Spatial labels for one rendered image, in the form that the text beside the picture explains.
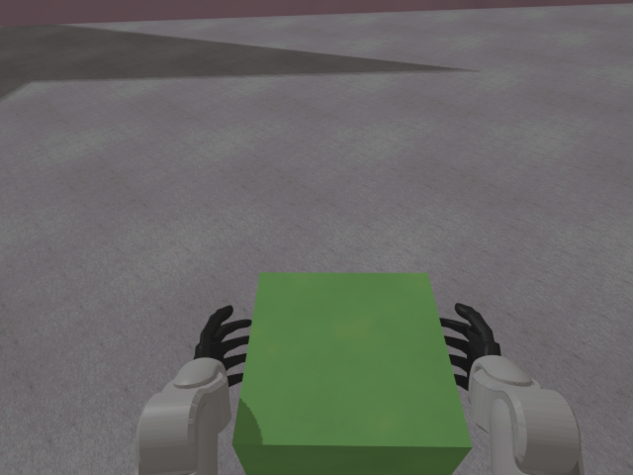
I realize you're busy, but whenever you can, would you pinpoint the left robot forearm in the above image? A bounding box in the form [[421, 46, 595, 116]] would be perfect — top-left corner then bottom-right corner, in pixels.
[[134, 357, 231, 475]]

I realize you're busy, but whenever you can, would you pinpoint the robot right hand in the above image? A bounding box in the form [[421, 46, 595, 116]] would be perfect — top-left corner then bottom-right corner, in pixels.
[[439, 303, 501, 391]]

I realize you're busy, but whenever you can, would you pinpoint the carton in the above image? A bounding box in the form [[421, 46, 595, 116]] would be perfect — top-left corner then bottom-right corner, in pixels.
[[232, 272, 473, 475]]

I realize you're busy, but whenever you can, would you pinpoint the right robot forearm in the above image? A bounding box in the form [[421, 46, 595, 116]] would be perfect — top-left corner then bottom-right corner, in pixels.
[[468, 355, 585, 475]]

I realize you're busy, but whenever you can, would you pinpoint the robot left hand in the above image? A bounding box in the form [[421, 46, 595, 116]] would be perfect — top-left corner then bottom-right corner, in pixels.
[[193, 305, 252, 387]]

